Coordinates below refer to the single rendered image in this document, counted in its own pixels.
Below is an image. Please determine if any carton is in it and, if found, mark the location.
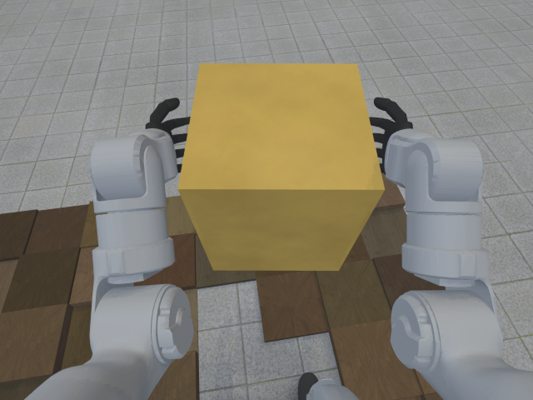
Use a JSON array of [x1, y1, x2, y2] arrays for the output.
[[178, 63, 385, 271]]

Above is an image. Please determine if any right robot shin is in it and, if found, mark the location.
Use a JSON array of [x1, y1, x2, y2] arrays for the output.
[[308, 378, 335, 394]]

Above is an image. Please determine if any left robot forearm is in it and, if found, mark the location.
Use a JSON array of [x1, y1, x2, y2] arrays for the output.
[[89, 128, 178, 348]]

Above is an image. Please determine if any right robot upper arm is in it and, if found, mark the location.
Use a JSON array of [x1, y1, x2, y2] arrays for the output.
[[391, 290, 533, 400]]

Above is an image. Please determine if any robot right foot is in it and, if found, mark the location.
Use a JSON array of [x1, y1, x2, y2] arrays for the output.
[[298, 372, 318, 400]]

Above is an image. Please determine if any left robot upper arm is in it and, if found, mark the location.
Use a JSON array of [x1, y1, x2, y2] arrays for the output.
[[24, 284, 194, 400]]

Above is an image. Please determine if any left robot hand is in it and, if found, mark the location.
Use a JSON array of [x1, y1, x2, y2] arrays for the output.
[[146, 97, 191, 173]]

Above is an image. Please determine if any right robot forearm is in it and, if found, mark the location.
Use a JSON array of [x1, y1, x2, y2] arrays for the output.
[[384, 128, 503, 351]]

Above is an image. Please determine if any right robot hand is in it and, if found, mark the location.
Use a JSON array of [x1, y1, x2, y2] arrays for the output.
[[369, 97, 413, 174]]

